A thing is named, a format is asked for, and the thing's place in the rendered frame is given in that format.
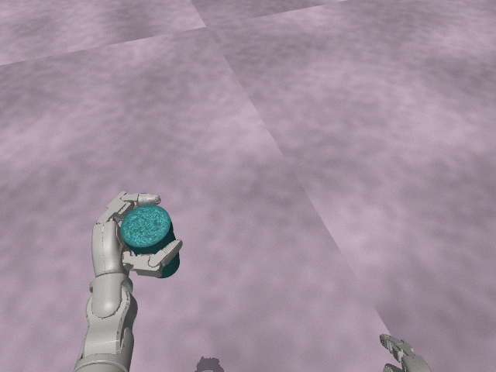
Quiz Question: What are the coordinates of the left robot hand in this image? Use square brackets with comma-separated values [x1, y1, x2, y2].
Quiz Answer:
[91, 191, 183, 277]

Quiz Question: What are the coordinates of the cup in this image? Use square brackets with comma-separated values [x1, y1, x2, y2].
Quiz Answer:
[120, 205, 180, 278]

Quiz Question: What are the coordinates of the left robot arm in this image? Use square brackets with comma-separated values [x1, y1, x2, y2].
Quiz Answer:
[74, 272, 138, 372]

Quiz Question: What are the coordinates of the right robot hand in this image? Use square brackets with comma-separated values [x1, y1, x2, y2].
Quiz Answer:
[380, 334, 432, 372]

